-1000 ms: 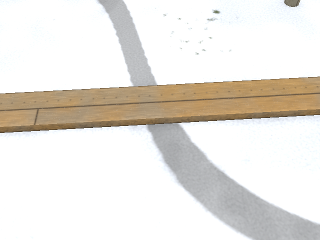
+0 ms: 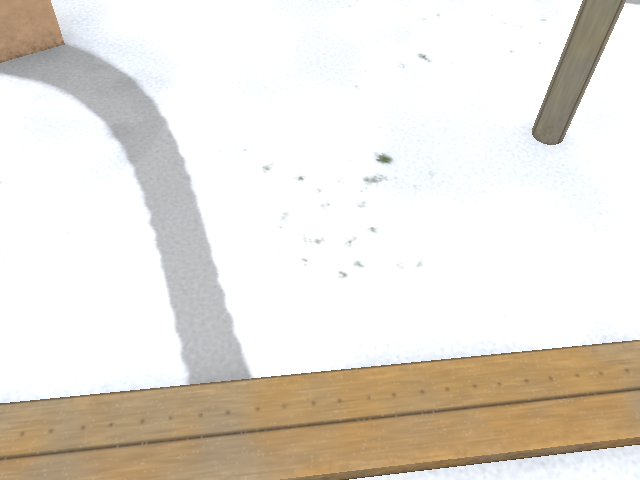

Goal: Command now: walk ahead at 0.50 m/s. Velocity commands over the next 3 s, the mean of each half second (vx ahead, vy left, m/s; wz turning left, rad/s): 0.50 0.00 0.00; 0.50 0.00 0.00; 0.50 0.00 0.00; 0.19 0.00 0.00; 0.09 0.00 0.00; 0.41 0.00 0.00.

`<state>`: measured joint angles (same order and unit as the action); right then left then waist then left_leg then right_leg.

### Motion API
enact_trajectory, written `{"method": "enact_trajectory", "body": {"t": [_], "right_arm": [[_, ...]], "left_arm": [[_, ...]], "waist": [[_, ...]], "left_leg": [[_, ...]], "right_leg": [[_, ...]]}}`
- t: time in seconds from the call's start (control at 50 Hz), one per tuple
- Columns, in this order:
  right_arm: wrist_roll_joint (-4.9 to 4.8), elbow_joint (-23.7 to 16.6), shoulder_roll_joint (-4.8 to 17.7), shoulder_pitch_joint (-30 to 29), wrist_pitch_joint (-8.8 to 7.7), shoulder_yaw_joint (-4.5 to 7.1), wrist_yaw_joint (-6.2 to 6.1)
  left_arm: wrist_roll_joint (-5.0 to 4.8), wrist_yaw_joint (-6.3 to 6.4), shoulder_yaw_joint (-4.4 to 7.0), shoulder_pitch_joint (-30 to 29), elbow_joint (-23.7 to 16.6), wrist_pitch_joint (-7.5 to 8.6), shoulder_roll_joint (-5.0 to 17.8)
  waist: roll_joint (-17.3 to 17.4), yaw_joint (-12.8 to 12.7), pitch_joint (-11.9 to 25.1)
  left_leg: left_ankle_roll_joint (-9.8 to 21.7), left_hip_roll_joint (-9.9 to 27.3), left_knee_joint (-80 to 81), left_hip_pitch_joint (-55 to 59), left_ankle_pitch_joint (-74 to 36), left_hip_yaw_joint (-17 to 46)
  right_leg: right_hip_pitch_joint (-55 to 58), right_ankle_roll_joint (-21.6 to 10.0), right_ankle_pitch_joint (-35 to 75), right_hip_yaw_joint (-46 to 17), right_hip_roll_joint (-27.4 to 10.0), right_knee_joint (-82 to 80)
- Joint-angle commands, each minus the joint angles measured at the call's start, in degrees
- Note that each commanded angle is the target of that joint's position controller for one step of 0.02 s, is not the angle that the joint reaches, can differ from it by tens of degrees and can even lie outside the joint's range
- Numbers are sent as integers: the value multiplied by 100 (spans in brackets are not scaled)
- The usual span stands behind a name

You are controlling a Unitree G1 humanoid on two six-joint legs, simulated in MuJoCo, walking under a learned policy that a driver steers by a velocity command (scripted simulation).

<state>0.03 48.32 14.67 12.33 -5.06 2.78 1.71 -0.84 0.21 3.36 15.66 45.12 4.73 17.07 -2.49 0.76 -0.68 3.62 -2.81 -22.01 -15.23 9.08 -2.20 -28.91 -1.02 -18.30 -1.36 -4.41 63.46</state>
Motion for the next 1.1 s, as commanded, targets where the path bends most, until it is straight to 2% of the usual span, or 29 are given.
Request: {"method": "enact_trajectory", "body": {"t": [0.02, 0.16, 0.24, 0.3, 0.34, 0.36, 0.38, 0.4, 0.42, 0.44, 0.46, 0.48, 0.54, 0.58, 0.66, 0.68, 0.72, 0.76, 0.82, 0.86, 0.88, 0.9, 0.92, 0.94, 0.96, 0.98, 1.02, 1.06, 1.1], "right_arm": [[-9, -192, 701, 10, -114, 143, -33], [-81, 135, 941, 598, -36, 156, -159], [-116, 342, 984, 1001, 85, 160, -164], [-126, 384, 1107, 926, 196, 199, -220], [-122, 334, 1132, 722, 258, 197, -240], [-38, 211, 935, 702, 252, 116, -241], [15, 122, 165, 1414, 113, -96, -177], [-88, 282, 558, 1336, -24, -25, -109], [-230, 131, 871, 831, -90, 73, -71], [-241, 21, 820, 412, -113, 61, -82], [-182, -33, 746, 227, -94, 73, -104], [-143, -8, 702, 325, -23, 106, -125], [-99, 115, 366, 647, 192, 71, -157], [-70, 13, 303, 329, 273, 64, -200], [14, -356, 108, -461, 228, -32, -187], [31, -515, 127, -801, 178, -70, -158], [7, -682, -63, -1385, 99, -150, -115], [-59, -696, 60, -1347, 47, -105, -44], [-85, -773, 228, -1291, -14, -32, 50], [-69, -587, 462, -391, -42, 120, 91], [-78, -308, 783, 566, -37, 275, 84], [12, -211, 1505, 1221, -22, 469, 40], [-33, -154, 1426, 1599, 13, 444, -4], [19, -147, 1023, 1201, -50, 286, -30], [-18, -230, 778, 638, -67, 207, -33], [-33, -210, 494, 292, -89, 135, -6], [1, -136, 187, -80, -126, 67, 52], [-45, -87, 339, -79, -132, 132, 6], [-5, -37, 564, 119, -162, 194, -77]], "left_arm": [[41, 23, 100, 17, -446, -17, 313], [22, -70, -22, -1291, -805, -6, 53], [-33, -200, -44, -1826, -1008, 10, 94], [10, -264, 0, -1644, -1029, 28, 242], [53, -223, 193, -393, -652, 27, 569], [73, -170, 307, 690, -384, 10, 896], [135, -156, 415, 1099, -260, -25, 1495], [86, -162, 300, 1213, -244, -60, 992], [79, -149, 215, 728, -291, -69, 781], [96, -144, 150, 338, -350, -82, 579], [139, -170, 96, 26, -368, -70, 425], [194, -186, 41, -151, -373, -32, 276], [173, -194, 36, -9, -159, 36, 291], [198, -146, 31, 226, 20, 28, 326], [199, 14, -12, 698, 280, -144, 291], [170, 41, -8, 606, 223, -167, 354], [163, 50, 0, 893, 314, -136, 433], [151, 12, 26, 1142, 462, -90, 579], [74, -12, 0, 1078, 512, -143, 475], [55, 19, -18, 851, 516, -182, 475], [54, 54, -51, 768, 484, -188, 409], [44, 26, -213, 1557, 360, -120, -166], [145, -34, -239, 1265, 341, 42, -165], [-17, -105, -27, 725, 200, 148, 374], [-110, -106, 14, 246, 6, 165, 505], [-55, -89, 33, -9, -62, 122, 453], [-62, -40, 63, 270, -33, -48, 208], [-76, -3, 42, 306, -2, -170, 55], [-6, 4, 51, -106, -80, -178, 81]], "waist": [[696, -113, 207], [556, 249, -117], [592, 413, -312], [708, 180, -213], [693, -512, 544], [330, -904, 1333], [-1257, -550, 2031], [-992, -753, 2328], [-623, -686, 1288], [-185, -553, 727], [36, -359, 316], [-106, -144, 185], [-377, 76, 116], [-283, 44, -76], [-9, -113, -204], [124, -164, -287], [-47, -423, -252], [-227, -361, -181], [-414, -197, -175], [-749, 375, 378], [-642, 811, 870], [719, 598, 1926], [1851, 780, 2368], [1658, 664, 1682], [1091, 457, 934], [628, 264, 530], [766, -215, 215], [768, -313, 28], [525, -236, -21]], "left_leg": [[1103, 1557, 1290, 784, -1192, 1483], [806, 1267, 1432, 873, -1503, 665], [766, 1600, 1194, 1536, -1355, 785], [610, 1770, 672, 2003, -2250, 834], [399, 1394, -803, 1717, -3867, 488], [189, 1088, -2369, 605, -2812, 277], [-229, 31, -4628, -1733, 904, 129], [-224, 75, -5488, -2469, 2279, 960], [-186, 366, -5825, -2986, 2020, 857], [-175, 656, -5710, -2973, 1542, 660], [-192, 837, -5343, -2786, 1148, 588], [-209, 989, -5101, -2428, 872, 613], [-362, 989, -5333, -2293, 660, 444], [-465, 1054, -5665, -2994, 503, 420], [-629, 1233, -5302, -4166, -85, 415], [-602, 1221, -4378, -3866, -370, 302], [-552, 966, -3296, -3044, -693, -35], [-430, 818, -3089, -2730, -823, -124], [-78, 569, -2416, -2353, -207, -300], [195, 167, -2046, -1003, 61, -539], [401, 177, -1756, 293, -85, -340], [1361, 1682, -1343, 2507, 1019, 2227], [1734, 2354, 435, 2972, 2041, 4682], [1476, 2394, 726, 2511, 2277, 4575], [1270, 2322, 664, 1578, 1915, 3668], [1103, 2097, 749, 784, 1498, 2848], [861, 1638, 1073, -130, 981, 1841], [913, 1472, 1448, -317, 621, 1243], [999, 1484, 1605, -122, 71, 998]], "right_leg": [[-915, 139, 440, -185, -385, -267], [-746, 180, 2285, 93, -119, -2530], [-853, 25, 2060, 106, 1, -3003], [-495, -204, 1369, 189, 161, -3279], [1363, -455, 1430, 483, 512, -3559], [3174, -718, 1836, -220, -155, -3341], [5167, -1635, 1294, -3020, -1690, -3830], [5271, -1815, 454, -4166, -1902, -4484], [4499, -1590, 237, -3407, -1737, -4598], [3640, -1432, 433, -2641, -1462, -4698], [2853, -1336, 748, -2132, -1201, -4903], [2345, -1244, 995, -1759, -978, -5096], [1862, -1346, 1591, -1250, -843, -5405], [1902, -1391, 1718, -1085, -897, -5469], [2256, -1300, 1610, -853, -860, -5392], [2016, -1205, 1715, -591, -719, -5525], [1871, -1130, 2177, -364, -651, -5737], [2304, -1177, 2679, -270, -850, -5726], [2955, -1028, 3840, -90, -980, -5339], [3047, -837, 5815, 115, -876, -4252], [2619, -668, 5992, 300, -619, -3064], [554, -271, 4235, 413, 22, -817], [-494, -173, -761, -140, 872, 531], [-1304, -296, -883, -780, 696, 1618], [-1516, -419, -451, -611, 342, 1644], [-1304, -481, -22, -454, 21, 1327], [-600, -483, 352, -459, -272, 790], [-419, -351, 249, -273, -280, 37], [-576, -207, 724, -154, -325, -684]]}}
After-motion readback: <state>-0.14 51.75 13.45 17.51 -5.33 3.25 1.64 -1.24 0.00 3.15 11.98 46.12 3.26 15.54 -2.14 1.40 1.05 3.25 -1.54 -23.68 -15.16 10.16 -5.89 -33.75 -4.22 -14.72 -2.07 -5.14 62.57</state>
